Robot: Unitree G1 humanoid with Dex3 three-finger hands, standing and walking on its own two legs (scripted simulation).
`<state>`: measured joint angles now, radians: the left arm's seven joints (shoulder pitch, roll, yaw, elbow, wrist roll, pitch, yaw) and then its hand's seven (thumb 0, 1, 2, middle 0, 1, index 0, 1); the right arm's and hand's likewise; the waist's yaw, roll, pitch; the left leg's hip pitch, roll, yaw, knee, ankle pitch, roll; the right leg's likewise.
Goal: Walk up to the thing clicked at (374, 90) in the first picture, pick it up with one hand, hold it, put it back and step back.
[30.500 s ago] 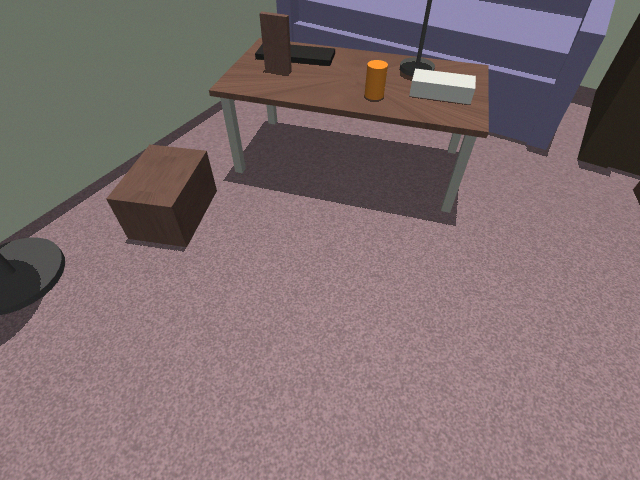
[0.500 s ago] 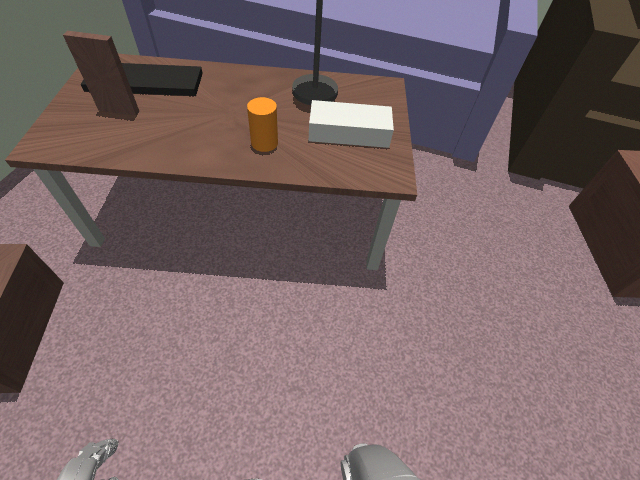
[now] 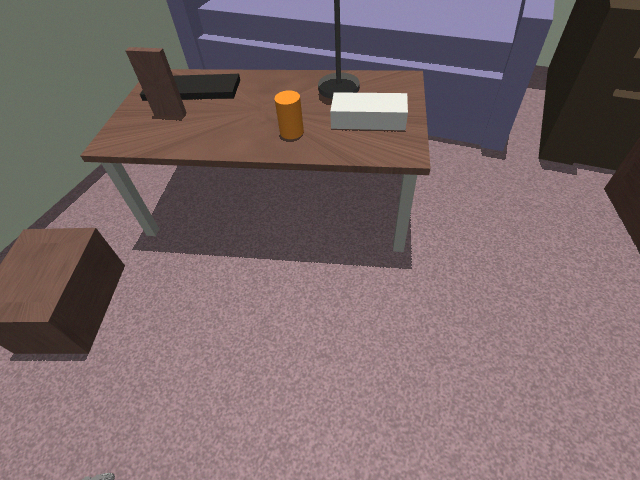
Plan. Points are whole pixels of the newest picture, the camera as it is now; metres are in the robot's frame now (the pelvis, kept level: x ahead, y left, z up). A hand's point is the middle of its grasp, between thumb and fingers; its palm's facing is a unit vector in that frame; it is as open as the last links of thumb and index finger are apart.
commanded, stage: step back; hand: left
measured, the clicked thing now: (289, 115) +1.18 +0.16 -0.24
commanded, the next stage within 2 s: stand in 0.90 s
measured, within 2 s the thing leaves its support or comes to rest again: neither
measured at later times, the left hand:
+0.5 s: hand out of the picture +0.05 +0.26 -0.13, palm faces +0.04 -0.92 -0.39, open 7.4 cm
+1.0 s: hand out of the picture +0.14 +0.28 -0.14, palm faces -0.02 -0.94 -0.35, open 7.4 cm
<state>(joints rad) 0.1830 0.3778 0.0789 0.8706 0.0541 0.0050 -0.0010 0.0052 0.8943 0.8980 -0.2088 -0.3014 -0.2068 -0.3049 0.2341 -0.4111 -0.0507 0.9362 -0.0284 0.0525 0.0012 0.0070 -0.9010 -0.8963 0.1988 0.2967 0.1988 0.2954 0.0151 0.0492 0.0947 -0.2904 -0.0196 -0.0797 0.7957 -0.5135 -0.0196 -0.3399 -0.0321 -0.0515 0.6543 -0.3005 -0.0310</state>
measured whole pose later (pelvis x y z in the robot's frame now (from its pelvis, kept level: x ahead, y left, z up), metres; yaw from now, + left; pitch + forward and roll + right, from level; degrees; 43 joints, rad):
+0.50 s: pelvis +0.01 -0.01 +0.01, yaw +1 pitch -2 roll +0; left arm 0.24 0.34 0.06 0.98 0.04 -0.05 -0.01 0.00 0.90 0.90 -0.21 -0.30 -0.21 -0.30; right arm 0.20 -0.41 -0.06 0.97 -0.03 0.01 0.02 0.01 -0.90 -0.90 0.20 0.30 0.20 0.30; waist 0.04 0.04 0.08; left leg -0.37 0.02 -0.07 0.84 -0.44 0.01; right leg -0.25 -0.01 -0.05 0.56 -0.28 -0.03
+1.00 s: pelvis +0.04 +0.02 +0.02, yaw -1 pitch -2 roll +0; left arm 0.09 0.36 0.01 1.07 0.00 -0.02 0.00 0.00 0.90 0.90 -0.20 -0.30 -0.20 -0.30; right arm 0.04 -0.33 -0.01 1.07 -0.01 -0.01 0.01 0.01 -0.90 -0.90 0.20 0.30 0.20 0.30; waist 0.01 0.00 0.07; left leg -0.20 0.04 0.03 0.47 -0.23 -0.02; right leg -0.16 -0.03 0.01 0.46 -0.27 0.03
